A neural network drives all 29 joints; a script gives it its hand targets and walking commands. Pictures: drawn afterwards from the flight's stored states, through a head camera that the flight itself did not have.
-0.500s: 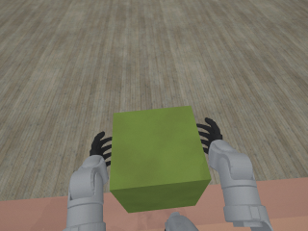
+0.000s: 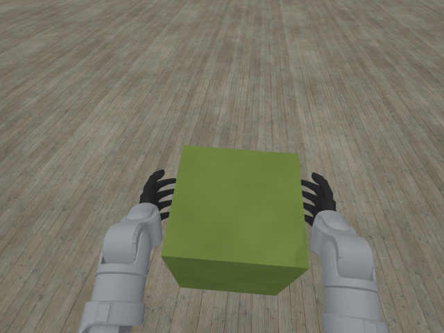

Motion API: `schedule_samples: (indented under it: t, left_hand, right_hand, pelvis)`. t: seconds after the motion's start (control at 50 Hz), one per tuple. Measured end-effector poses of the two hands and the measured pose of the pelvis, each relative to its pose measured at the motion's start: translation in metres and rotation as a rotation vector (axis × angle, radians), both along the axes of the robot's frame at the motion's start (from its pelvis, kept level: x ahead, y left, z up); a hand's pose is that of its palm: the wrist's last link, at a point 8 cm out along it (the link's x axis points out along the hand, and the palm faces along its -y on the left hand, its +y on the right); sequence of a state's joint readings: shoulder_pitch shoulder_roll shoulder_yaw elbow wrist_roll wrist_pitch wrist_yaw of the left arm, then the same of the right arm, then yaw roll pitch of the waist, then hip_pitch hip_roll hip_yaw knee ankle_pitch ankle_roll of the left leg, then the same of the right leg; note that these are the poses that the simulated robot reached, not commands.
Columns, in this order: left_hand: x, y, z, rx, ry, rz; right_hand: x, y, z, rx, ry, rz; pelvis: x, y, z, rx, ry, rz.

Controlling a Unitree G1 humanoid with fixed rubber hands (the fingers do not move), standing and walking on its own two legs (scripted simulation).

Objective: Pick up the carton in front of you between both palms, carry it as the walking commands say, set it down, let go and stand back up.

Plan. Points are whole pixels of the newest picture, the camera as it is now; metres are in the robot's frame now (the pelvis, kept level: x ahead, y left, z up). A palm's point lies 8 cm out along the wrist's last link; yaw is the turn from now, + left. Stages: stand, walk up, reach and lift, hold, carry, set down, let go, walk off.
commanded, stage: carry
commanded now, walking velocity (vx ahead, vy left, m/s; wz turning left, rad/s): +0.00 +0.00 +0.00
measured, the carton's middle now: (233, 226) +0.34 +0.00 +0.02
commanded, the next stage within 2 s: none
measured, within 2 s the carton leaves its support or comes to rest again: neither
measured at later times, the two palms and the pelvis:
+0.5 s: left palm (187, 158) +0.70 +0.14 -0.12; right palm (275, 150) +0.74 -0.16 -0.11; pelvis +0.39 -0.04 -0.16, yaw +3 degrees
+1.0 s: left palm (208, 105) +0.94 +0.08 -0.06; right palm (287, 106) +0.94 -0.22 -0.06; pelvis +0.62 -0.05 -0.15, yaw +0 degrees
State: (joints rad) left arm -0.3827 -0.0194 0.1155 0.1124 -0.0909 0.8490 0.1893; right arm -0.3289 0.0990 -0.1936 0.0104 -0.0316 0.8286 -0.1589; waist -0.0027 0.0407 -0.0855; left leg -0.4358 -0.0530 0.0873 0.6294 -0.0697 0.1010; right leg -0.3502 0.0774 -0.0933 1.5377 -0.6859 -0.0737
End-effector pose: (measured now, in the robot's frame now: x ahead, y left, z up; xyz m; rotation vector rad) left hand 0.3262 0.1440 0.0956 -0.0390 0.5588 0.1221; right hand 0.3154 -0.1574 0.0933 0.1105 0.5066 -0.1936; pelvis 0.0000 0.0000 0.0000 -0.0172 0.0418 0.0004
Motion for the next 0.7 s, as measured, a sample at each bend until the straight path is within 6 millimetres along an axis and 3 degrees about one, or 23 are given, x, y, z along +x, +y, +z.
schedule_samples:
  t: [0.08, 0.2, 0.28, 0.38, 0.46, 0.56, 0.62, 0.7]
  left_hand:
    - [0.071, -0.021, -0.032, 0.021, 0.026, -0.073]
    - [0.150, -0.035, -0.098, -0.018, 0.176, -0.068]
    - [0.208, -0.034, -0.136, -0.053, 0.190, -0.007]
    - [0.301, -0.022, -0.173, -0.039, 0.078, 0.078]
    - [0.357, -0.010, -0.199, -0.012, 0.112, 0.133]
    - [0.397, 0.006, -0.226, -0.049, 0.181, 0.218]
    - [0.428, 0.009, -0.234, -0.094, 0.173, 0.219]
    - [0.491, -0.003, -0.231, -0.074, 0.144, 0.108]
  right_hand:
    - [0.050, -0.021, -0.032, -0.002, 0.033, -0.066]
    - [0.134, -0.034, -0.084, 0.011, 0.182, -0.091]
    - [0.212, -0.032, -0.114, 0.027, 0.193, -0.047]
    - [0.332, -0.019, -0.153, 0.010, 0.078, 0.058]
    - [0.402, -0.006, -0.189, 0.011, 0.109, 0.122]
    - [0.455, 0.011, -0.224, 0.044, 0.180, 0.157]
    - [0.481, 0.013, -0.226, 0.041, 0.173, 0.126]
    - [0.516, -0.002, -0.218, -0.035, 0.146, 0.076]
  pelvis:
    - [0.062, 0.008, -0.029, 0.026, 0.040, -0.005]
    - [0.146, 0.005, -0.047, 0.029, 0.050, 0.004]
    - [0.213, -0.008, -0.072, 0.028, 0.044, 0.024]
    - [0.311, -0.029, -0.134, 0.042, 0.023, 0.020]
    - [0.365, -0.039, -0.154, 0.036, 0.079, 0.035]
    - [0.421, -0.042, -0.155, 0.013, 0.104, 0.028]
    - [0.459, -0.038, -0.158, 0.000, 0.081, 0.013]
    - [0.509, -0.033, -0.163, 0.020, 0.069, 0.013]
